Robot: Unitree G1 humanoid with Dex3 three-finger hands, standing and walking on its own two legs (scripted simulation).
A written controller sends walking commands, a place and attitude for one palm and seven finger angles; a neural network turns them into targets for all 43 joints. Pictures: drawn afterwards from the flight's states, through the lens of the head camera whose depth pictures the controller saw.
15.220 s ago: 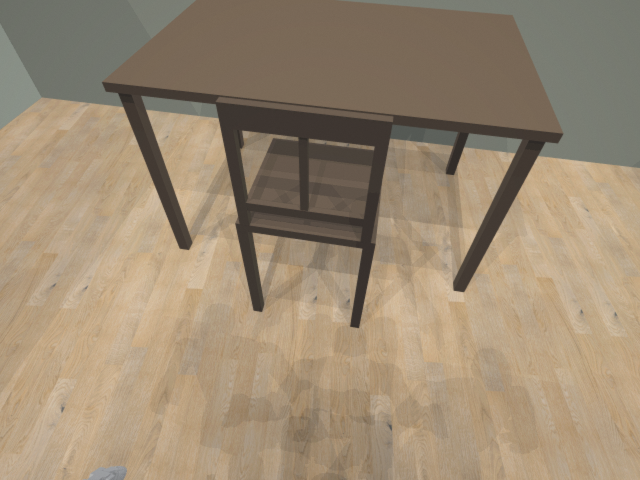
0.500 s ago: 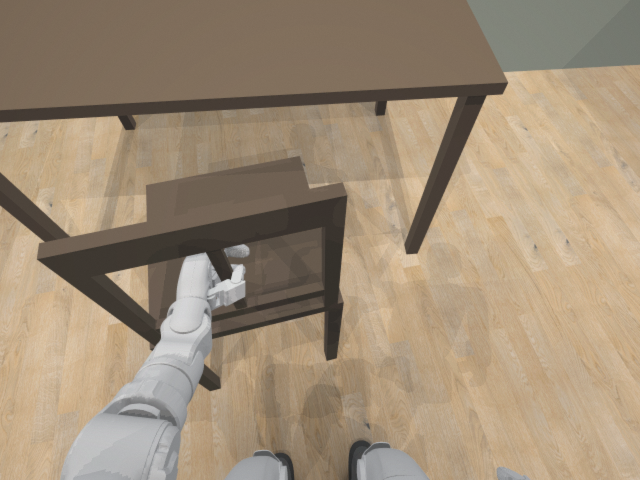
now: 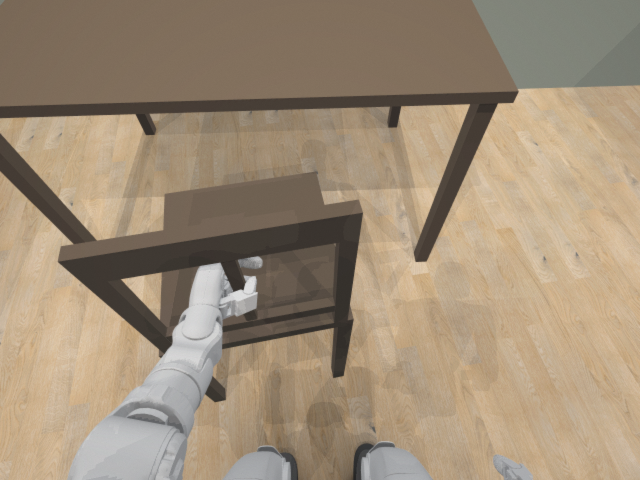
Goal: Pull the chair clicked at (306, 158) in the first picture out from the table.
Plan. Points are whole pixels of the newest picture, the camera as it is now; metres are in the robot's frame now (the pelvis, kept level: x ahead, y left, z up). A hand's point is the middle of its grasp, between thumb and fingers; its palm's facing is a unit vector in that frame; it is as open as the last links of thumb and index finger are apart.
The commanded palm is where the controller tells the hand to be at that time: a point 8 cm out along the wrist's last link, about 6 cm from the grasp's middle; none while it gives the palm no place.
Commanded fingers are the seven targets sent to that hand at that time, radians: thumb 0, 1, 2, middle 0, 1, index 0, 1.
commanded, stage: step backward, pulling the chair out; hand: left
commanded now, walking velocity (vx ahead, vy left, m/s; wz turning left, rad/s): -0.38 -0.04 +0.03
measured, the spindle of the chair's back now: (241, 290) +0.39 +0.13 -0.10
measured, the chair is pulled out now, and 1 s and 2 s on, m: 0.19 0.27 0.38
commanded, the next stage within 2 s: none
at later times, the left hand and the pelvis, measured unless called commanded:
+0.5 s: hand (247, 306) +0.35 +0.10 -0.05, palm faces -0.02 -0.99 -0.16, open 5.2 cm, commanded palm +0.35 +0.16 -0.06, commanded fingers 0.00 0.90 0.90 -0.50 -1.45 -0.50 -1.45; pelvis -0.03 +0.00 +0.00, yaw +2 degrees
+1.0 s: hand (234, 349) +0.28 +0.12 -0.05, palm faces -0.04 -0.98 -0.17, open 5.2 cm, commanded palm +0.29 +0.17 -0.05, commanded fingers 0.00 0.90 0.90 -0.50 -1.45 -0.50 -1.45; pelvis -0.09 +0.01 +0.00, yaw +1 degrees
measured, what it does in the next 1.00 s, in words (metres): steps on the spot: left foot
